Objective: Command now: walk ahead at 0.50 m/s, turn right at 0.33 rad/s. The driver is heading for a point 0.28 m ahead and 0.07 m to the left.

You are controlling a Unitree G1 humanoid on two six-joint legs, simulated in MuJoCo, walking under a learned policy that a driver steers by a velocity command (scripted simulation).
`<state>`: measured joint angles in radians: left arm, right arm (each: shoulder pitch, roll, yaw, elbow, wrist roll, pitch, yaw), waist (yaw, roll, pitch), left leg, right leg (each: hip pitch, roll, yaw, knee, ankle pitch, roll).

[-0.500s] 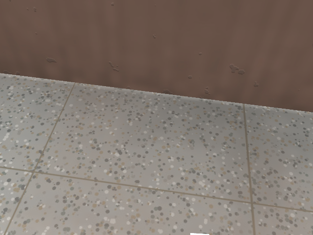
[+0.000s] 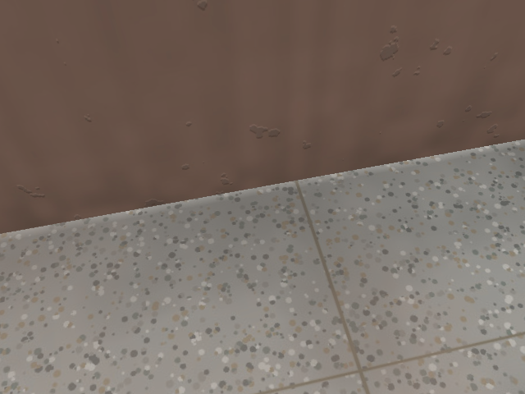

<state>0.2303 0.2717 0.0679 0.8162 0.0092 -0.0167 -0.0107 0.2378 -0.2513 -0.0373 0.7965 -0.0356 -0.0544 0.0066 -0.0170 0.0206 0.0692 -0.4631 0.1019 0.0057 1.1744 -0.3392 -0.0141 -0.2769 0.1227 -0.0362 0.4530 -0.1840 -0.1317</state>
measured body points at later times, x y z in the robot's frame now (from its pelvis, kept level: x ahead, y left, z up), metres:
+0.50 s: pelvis +0.20 +0.04 +0.00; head +0.23 +0.05 +0.45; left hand +0.25 +0.29 -0.15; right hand +0.29 -0.21 -0.13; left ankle +0.29 +0.11 -0.74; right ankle +0.11 -0.07 -0.67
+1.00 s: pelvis +0.24 +0.01 +0.01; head +0.24 +0.00 +0.46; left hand +0.26 +0.24 -0.15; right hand +0.27 -0.23 -0.15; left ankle +0.29 +0.11 -0.74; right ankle +0.22 -0.10 -0.74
